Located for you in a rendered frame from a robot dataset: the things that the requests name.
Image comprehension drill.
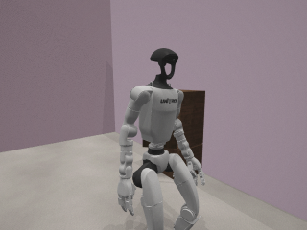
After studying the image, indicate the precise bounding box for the robot left upper arm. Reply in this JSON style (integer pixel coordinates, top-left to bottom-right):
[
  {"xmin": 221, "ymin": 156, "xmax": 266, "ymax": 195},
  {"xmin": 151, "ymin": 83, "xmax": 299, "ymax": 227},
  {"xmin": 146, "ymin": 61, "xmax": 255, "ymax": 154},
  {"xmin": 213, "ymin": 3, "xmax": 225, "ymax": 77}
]
[{"xmin": 173, "ymin": 89, "xmax": 184, "ymax": 131}]

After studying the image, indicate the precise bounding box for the robot right upper arm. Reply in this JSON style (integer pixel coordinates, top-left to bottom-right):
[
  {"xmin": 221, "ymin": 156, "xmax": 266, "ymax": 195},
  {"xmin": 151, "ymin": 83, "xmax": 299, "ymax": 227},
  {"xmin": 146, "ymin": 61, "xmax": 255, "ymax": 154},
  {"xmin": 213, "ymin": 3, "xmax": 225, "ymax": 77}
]
[{"xmin": 123, "ymin": 86, "xmax": 153, "ymax": 138}]

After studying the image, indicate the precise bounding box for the cupboard door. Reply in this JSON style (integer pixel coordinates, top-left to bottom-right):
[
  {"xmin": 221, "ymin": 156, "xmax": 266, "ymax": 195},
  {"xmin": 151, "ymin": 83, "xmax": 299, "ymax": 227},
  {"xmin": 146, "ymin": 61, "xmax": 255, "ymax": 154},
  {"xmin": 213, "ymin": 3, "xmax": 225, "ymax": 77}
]
[{"xmin": 142, "ymin": 130, "xmax": 177, "ymax": 149}]

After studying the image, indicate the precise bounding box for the robot left hand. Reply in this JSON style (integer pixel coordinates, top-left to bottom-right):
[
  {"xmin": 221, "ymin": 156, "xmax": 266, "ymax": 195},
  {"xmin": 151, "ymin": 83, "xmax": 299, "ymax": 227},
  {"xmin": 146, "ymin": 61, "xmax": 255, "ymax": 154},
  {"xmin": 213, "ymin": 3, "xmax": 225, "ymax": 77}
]
[{"xmin": 186, "ymin": 157, "xmax": 205, "ymax": 186}]

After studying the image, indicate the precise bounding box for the robot right hand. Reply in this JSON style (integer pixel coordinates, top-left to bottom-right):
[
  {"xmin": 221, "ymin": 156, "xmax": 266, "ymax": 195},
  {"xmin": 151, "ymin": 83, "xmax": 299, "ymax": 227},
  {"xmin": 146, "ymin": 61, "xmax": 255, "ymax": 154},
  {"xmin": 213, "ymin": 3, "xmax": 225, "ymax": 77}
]
[{"xmin": 117, "ymin": 178, "xmax": 136, "ymax": 216}]

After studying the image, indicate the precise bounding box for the robot left shin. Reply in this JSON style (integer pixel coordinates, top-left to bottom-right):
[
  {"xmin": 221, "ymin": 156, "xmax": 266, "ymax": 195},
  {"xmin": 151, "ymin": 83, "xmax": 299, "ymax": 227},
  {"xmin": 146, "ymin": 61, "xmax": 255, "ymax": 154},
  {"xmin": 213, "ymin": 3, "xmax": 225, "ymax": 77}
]
[{"xmin": 173, "ymin": 214, "xmax": 201, "ymax": 230}]

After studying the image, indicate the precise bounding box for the humanoid robot head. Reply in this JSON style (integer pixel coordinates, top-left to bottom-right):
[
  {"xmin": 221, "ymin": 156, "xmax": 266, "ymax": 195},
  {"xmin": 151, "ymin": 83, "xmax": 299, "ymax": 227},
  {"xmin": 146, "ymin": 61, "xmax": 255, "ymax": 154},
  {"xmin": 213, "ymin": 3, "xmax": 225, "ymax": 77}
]
[{"xmin": 147, "ymin": 48, "xmax": 178, "ymax": 89}]

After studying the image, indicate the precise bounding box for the right robot forearm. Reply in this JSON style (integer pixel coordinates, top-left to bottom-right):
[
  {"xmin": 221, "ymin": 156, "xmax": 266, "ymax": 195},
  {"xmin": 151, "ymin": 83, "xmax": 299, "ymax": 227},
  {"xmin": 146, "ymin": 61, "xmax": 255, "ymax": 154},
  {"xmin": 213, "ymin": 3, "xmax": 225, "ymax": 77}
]
[{"xmin": 119, "ymin": 125, "xmax": 133, "ymax": 179}]

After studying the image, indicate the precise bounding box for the left robot forearm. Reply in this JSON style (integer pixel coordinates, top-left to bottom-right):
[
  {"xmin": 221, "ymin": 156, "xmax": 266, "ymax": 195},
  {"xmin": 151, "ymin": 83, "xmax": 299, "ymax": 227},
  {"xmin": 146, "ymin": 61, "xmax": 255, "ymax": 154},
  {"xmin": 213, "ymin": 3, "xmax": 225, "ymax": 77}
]
[{"xmin": 173, "ymin": 126, "xmax": 194, "ymax": 160}]

